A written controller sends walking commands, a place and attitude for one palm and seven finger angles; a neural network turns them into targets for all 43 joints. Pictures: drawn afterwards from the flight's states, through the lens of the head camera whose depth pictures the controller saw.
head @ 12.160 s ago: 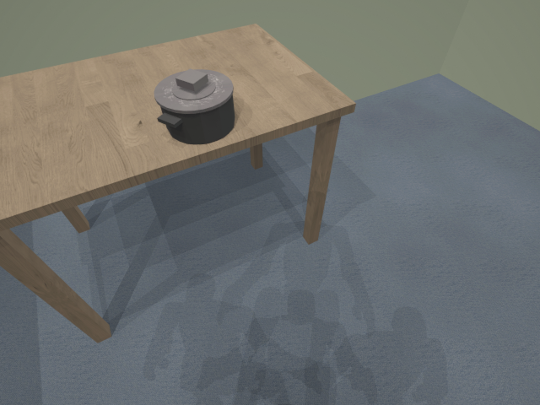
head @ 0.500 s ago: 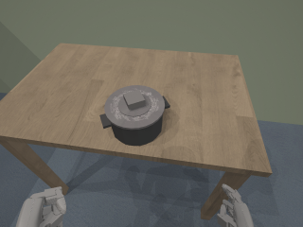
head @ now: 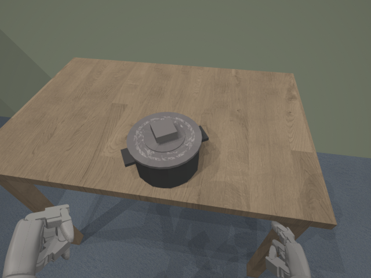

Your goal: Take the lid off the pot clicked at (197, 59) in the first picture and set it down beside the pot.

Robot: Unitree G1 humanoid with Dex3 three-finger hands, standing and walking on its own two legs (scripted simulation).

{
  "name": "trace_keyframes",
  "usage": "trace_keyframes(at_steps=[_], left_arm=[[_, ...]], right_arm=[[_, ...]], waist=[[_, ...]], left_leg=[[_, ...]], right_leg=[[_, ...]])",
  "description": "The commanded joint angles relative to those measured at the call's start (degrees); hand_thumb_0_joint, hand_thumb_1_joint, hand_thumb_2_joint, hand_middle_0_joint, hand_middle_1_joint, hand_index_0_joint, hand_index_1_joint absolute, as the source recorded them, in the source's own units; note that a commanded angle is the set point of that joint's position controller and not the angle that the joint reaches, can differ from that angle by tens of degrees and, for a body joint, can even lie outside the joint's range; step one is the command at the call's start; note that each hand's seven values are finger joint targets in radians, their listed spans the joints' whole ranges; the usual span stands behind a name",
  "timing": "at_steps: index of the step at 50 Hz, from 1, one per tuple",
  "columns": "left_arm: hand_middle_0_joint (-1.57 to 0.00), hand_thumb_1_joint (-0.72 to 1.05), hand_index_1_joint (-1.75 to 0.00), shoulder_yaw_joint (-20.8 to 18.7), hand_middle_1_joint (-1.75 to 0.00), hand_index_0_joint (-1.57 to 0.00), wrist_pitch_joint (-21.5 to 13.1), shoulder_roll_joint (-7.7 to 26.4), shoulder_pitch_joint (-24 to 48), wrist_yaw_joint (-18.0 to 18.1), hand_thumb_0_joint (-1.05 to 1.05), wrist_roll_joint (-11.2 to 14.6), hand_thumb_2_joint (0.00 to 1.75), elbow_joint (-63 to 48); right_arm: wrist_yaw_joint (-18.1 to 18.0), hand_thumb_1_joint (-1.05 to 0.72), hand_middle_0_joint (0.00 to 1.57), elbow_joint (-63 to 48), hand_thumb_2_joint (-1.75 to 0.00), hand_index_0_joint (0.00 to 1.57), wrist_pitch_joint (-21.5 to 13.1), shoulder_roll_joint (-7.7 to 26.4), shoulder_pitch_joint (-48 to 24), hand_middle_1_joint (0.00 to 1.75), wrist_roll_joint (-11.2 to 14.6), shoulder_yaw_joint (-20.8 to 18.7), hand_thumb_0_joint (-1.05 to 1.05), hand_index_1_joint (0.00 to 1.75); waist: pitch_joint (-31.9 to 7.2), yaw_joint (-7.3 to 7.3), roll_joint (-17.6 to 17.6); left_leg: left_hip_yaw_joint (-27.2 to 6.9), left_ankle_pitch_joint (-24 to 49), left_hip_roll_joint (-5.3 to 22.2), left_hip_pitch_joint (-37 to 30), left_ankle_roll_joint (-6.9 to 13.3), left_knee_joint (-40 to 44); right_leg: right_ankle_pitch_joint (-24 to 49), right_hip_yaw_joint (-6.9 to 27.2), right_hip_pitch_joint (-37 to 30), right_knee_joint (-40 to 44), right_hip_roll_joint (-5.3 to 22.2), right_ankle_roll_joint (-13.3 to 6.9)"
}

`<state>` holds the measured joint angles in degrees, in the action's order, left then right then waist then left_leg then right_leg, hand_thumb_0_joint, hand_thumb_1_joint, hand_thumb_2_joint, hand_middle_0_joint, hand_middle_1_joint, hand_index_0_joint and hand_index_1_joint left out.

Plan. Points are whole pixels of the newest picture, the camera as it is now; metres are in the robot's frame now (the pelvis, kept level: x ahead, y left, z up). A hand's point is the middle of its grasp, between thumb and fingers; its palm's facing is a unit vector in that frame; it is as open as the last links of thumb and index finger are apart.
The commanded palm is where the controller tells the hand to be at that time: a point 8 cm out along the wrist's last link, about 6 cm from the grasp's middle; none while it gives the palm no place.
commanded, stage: raise the hand higher, near the body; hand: left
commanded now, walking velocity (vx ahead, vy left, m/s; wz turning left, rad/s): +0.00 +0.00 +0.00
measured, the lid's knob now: (163, 130) +0.43 +0.12 +0.08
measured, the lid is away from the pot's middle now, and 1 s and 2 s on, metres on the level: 0.00 0.00 0.00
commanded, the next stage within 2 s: reach forward and open the fingers in 0.12 s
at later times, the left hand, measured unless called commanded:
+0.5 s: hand (46, 225) +0.16 +0.27 +0.10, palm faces -0.05 -0.12 -0.99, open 2.9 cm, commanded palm +0.15 +0.26 +0.15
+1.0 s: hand (55, 197) +0.20 +0.26 +0.13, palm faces -0.19 -0.05 -0.98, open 7.4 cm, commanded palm +0.19 +0.25 +0.19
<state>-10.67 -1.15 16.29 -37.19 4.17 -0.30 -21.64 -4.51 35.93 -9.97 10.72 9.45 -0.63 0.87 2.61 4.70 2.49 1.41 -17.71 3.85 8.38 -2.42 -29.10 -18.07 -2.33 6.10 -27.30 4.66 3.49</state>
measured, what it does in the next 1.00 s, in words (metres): shifts its weight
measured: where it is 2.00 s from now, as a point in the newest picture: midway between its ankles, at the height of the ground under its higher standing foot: outside the picture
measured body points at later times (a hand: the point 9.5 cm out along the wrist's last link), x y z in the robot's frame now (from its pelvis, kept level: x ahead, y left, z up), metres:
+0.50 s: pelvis -0.02 +0.00 +0.00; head -0.01 -0.04 +0.45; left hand +0.16 +0.27 +0.15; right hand +0.21 -0.22 -0.09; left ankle -0.02 +0.15 -0.74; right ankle -0.04 -0.16 -0.74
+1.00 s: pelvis -0.05 +0.00 +0.01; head -0.04 -0.04 +0.46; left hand +0.21 +0.26 +0.18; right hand +0.16 -0.22 -0.10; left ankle -0.02 +0.15 -0.74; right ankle -0.04 -0.16 -0.74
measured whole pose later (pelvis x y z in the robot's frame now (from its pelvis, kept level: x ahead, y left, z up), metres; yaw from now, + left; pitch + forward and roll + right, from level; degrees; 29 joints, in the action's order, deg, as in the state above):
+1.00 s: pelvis -0.05 +0.00 +0.01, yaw +1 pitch -3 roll +0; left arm -4.8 -1.6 38.1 -4.2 -17.7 -42.2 -10.9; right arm -1.3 35.1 3.9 15.5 6.2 1.4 1.1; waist 3.4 3.8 6.2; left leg 0.8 -9.8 3.1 10.4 -1.8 -23.0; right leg -10.8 -2.8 8.1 -22.0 4.9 3.2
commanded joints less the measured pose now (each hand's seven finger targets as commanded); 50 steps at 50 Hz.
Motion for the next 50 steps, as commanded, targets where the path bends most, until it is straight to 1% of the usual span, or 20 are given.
trace_keyframes(at_steps=[1, 4, 7, 11, 12, 13, 14, 15, 16, 19, 23, 27, 30, 34, 36, 38, 42, 43, 47, 50], left_arm=[[-1.30, 0.90, -1.50, -6.1, -1.50, -1.30, -4.2, 8.3, 2.4, 1.2, 0.00, 0.1, 0.90, -14.2], [-1.30, 0.90, -1.50, -7.2, -1.50, -1.30, -4.3, 8.5, 2.2, 1.3, 0.00, 0.3, 0.90, -13.1], [-1.30, 0.90, -1.50, -8.1, -1.50, -1.30, -4.5, 9.5, 4.3, 1.3, 0.00, 0.4, 0.90, -15.4], [-1.30, 0.90, -1.50, -8.0, -1.50, -1.30, -4.9, 9.3, 6.6, 1.4, 0.00, 0.6, 0.90, -16.0], [-1.28, 0.88, -1.48, -7.4, -1.48, -1.28, 0.5, 23.4, 9.4, 4.0, 0.00, -24.3, 0.90, -16.9], [-1.26, 0.85, -1.46, -5.0, -1.46, -1.26, 2.6, 17.6, 11.1, 5.0, 0.00, -25.1, 0.91, -23.9], [-1.25, 0.82, -1.43, -5.8, -1.43, -1.25, 4.9, 18.9, 4.5, 5.7, 0.00, -31.0, 0.91, -18.5], [-1.23, 0.79, -1.40, -5.4, -1.40, -1.23, 7.2, 19.8, 0.5, 5.7, 0.00, -35.3, 0.93, -17.6], [-1.23, 0.76, -1.35, -4.1, -1.35, -1.23, 8.5, 20.4, 2.9, 5.3, 0.00, -39.0, 0.94, -17.6], [-1.21, 0.67, -1.22, -4.2, -1.22, -1.21, 10.4, 24.5, 7.7, 2.8, 0.00, -45.0, 0.99, -14.3], [-1.17, 0.54, -1.07, -2.8, -1.07, -1.17, 9.0, 27.6, 14.0, -3.7, 0.00, -44.9, 1.07, -13.9], [-1.13, 0.42, -0.93, -5.0, -0.93, -1.13, 6.6, 32.1, 19.4, -10.2, 0.00, -43.4, 1.14, -10.8], [-1.09, 0.34, -0.83, -4.0, -0.83, -1.09, 4.1, 33.6, 27.2, -14.3, 0.00, -43.3, 1.18, -7.2], [-1.04, 0.22, -0.68, -5.6, -0.68, -1.04, 1.3, 36.0, 31.3, -18.4, 0.00, -42.4, 1.22, -4.8], [-1.02, 0.17, -0.61, -4.8, -0.61, -1.02, -0.1, 35.0, 33.1, -19.2, 0.00, -41.5, 1.23, -3.8], [-1.00, 0.12, -0.54, -5.3, -0.54, -1.00, -0.7, 35.0, 33.9, -19.8, 0.00, -41.2, 1.24, -0.6], [-0.95, 0.01, -0.40, -4.9, -0.40, -0.95, -1.3, 35.4, 39.9, -19.6, 0.00, -41.6, 1.27, -0.2], [-0.93, -0.02, -0.36, -4.6, -0.36, -0.93, -1.7, 36.2, 42.4, -19.5, 0.00, -41.5, 1.28, -0.5], [-0.89, -0.13, -0.22, -5.5, -0.22, -0.89, -0.8, 36.9, 43.1, -19.1, 0.00, -42.2, 1.31, 0.7], [-0.85, -0.22, -0.12, -2.5, -0.12, -0.85, -0.3, 35.3, 48.1, -19.6, 0.00, -41.8, 1.35, 1.2]], right_arm=[[-0.5, -0.90, 0.20, -9.8, -0.90, 0.20, -3.7, 6.4, -7.1, 0.30, -0.2, -2.3, 0.00, 0.30], [-0.5, -0.90, 0.20, -9.5, -0.90, 0.20, -3.4, 6.1, -7.5, 0.30, -0.1, -2.4, 0.00, 0.30], [-0.2, -0.90, 0.20, -9.5, -0.90, 0.20, -3.3, 6.4, -7.7, 0.30, -0.1, -2.3, 0.00, 0.30], [-0.3, -0.90, 0.20, -9.5, -0.90, 0.20, -3.1, 6.6, -7.2, 0.30, -0.1, -2.3, 0.00, 0.30], [0.9, -0.90, 0.20, -9.7, -0.90, 0.20, 1.2, 10.9, -9.7, 0.30, -1.8, -1.5, 0.00, 0.30], [1.9, -0.90, 0.20, -13.4, -0.90, 0.20, 3.1, 9.1, -9.9, 0.30, -1.8, -1.3, 0.00, 0.30], [2.4, -0.90, 0.20, -11.4, -0.90, 0.20, 4.6, 9.0, -8.4, 0.30, -1.5, -2.5, 0.00, 0.30], [3.3, -0.90, 0.20, -11.6, -0.90, 0.20, 6.6, 9.8, -8.8, 0.30, -1.7, -2.8, 0.00, 0.30], [4.0, -0.90, 0.20, -12.0, -0.90, 0.20, 8.2, 10.3, -10.1, 0.30, -1.6, -2.7, 0.00, 0.30], [4.5, -0.90, 0.20, -12.6, -0.90, 0.20, 10.6, 11.2, -11.9, 0.30, -0.7, -2.9, 0.00, 0.30], [3.5, -0.90, 0.20, -12.7, -0.90, 0.20, 10.9, 10.9, -13.2, 0.30, 0.9, -2.4, 0.00, 0.30], [2.5, -0.90, 0.20, -12.1, -0.90, 0.20, 10.0, 10.6, -14.1, 0.30, 1.7, -2.1, 0.00, 0.30], [1.8, -0.90, 0.20, -10.7, -0.90, 0.20, 10.5, 10.8, -12.6, 0.30, 1.4, -2.0, 0.00, 0.30], [2.1, -0.90, 0.20, -10.4, -0.90, 0.20, 10.5, 10.8, -12.3, 0.30, 1.5, -2.0, 0.00, 0.30], [2.1, -0.90, 0.20, -10.6, -0.90, 0.20, 10.4, 10.5, -12.2, 0.30, 1.4, -2.2, 0.00, 0.30], [2.4, -0.90, 0.20, -10.2, -0.90, 0.20, 10.5, 10.6, -11.8, 0.30, 1.4, -2.2, 0.00, 0.30], [2.6, -0.90, 0.20, -11.3, -0.90, 0.20, 10.1, 10.3, -13.8, 0.30, 1.9, -2.1, 0.00, 0.30], [2.4, -0.90, 0.20, -10.6, -0.90, 0.20, 10.4, 10.7, -12.5, 0.30, 1.7, -2.2, 0.00, 0.30], [3.0, -0.90, 0.20, -11.5, -0.90, 0.20, 10.0, 10.6, -13.9, 0.30, 1.9, -2.2, 0.00, 0.30], [3.1, -0.90, 0.20, -10.9, -0.90, 0.20, 10.7, 10.9, -13.3, 0.30, 2.1, -2.2, 0.00, 0.30]], waist=[[-5.8, -0.03, 0.7], [-4.8, -0.12, -2.0], [-5.9, -0.13, 0.5], [-6.1, -0.17, -0.2], [-4.5, -0.71, 2.5], [-7.2, -0.03, 6.4], [-9.3, 1.59, 7.5], [-10.6, 2.02, 7.8], [-10.1, 1.27, 5.3], [-11.0, 0.41, 0.5], [-13.3, -0.18, -0.1], [-11.1, -0.31, -0.6], [-8.8, -1.00, -0.6], [-10.3, -0.85, 0.1], [-9.8, -0.62, 1.1], [-9.7, -0.86, -0.9], [-9.1, -0.65, 1.1], [-11.4, -0.73, 1.5], [-11.6, -0.06, 2.1], [-10.6, -0.67, 2.4]], left_leg=[[1.9, 20.3, -1.9, -4.3, 3.2, 3.2], [2.3, 19.3, -1.8, -4.1, 3.4, 3.1], [2.4, 19.5, -1.9, -5.1, 3.2, 3.0], [2.5, 20.4, -1.7, -5.3, 3.3, 3.4], [1.4, 21.0, -3.1, 3.0, 3.5, 2.3], [1.5, 24.0, -2.4, 2.4, 3.4, 2.8], [1.4, 27.4, -1.4, 1.0, 3.1, 2.2], [1.3, 28.8, -1.1, 0.8, 2.8, 1.9], [1.2, 26.7, -1.4, 1.7, 2.7, 1.9], [0.6, 20.0, -2.0, 2.7, 3.3, 2.1], [-0.1, 17.4, -3.2, 1.3, 4.0, 2.7], [-0.5, 17.1, -3.9, -0.2, 4.5, 3.2], [-0.6, 15.9, -4.4, -0.1, 4.6, 4.8], [-0.5, 16.6, -4.7, -1.6, 4.6, 5.6], [-0.4, 15.9, -4.8, -2.2, 4.5, 6.5], [0.0, 15.1, -4.7, -2.1, 4.5, 7.0], [-0.2, 12.2, -4.5, -2.8, 4.3, 8.2], [0.1, 12.3, -4.7, -3.4, 4.4, 8.8], [-0.2, 12.8, -4.5, -3.4, 4.3, 8.8], [-0.2, 11.4, -4.6, -2.3, 4.0, 9.9]], right_leg=[[18.6, -3.6, 2.1, 2.9, -2.2, -3.3], [19.4, -3.4, 2.3, 3.6, -2.2, -3.3], [19.1, -2.9, 2.1, 3.6, -2.3, -3.3], [20.0, -3.0, 1.7, 3.6, -2.1, -3.3], [20.7, -0.3, 5.1, 0.6, -3.1, -4.0], [20.1, -2.8, 4.3, -0.1, -1.9, -4.9], [19.8, -2.0, 3.7, -0.6, -2.5, -5.3], [20.0, -1.4, 4.3, -0.4, -2.8, -5.7], [19.6, -1.1, 5.1, -0.2, -2.9, -5.9], [17.8, -0.4, 4.8, 0.7, -3.2, -5.6], [17.1, -1.0, 3.5, 2.2, -2.7, -4.2], [18.8, -0.4, 3.4, 4.3, -3.2, -3.7], [16.4, -1.5, 3.7, 5.9, -2.9, -3.1], [16.9, -1.6, 1.9, 7.0, -3.0, -3.1], [15.3, -1.9, 2.3, 7.9, -3.1, -3.1], [14.1, -2.2, 2.0, 8.3, -3.5, -3.1], [10.0, -1.3, 3.1, 9.4, -4.1, -3.6], [9.5, -2.0, 1.7, 9.2, -3.7, -3.5], [9.8, -1.3, 1.6, 8.8, -4.2, -4.0], [8.4, -2.1, 1.8, 8.9, -3.8, -3.8]])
